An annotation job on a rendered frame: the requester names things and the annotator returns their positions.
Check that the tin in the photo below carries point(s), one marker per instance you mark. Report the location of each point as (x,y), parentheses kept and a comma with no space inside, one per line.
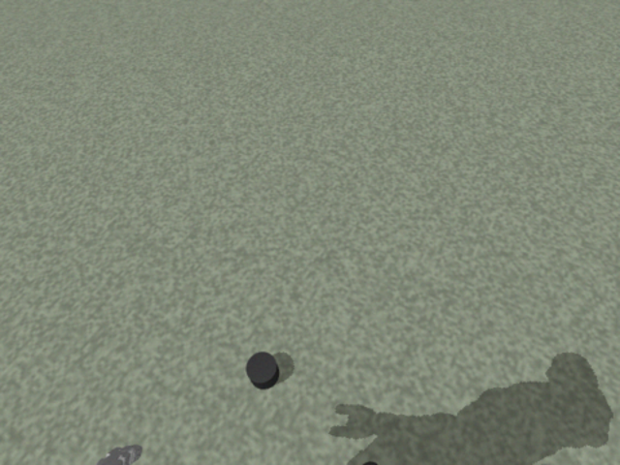
(262,370)

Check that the left robot hand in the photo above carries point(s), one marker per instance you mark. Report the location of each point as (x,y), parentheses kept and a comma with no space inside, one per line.
(122,456)

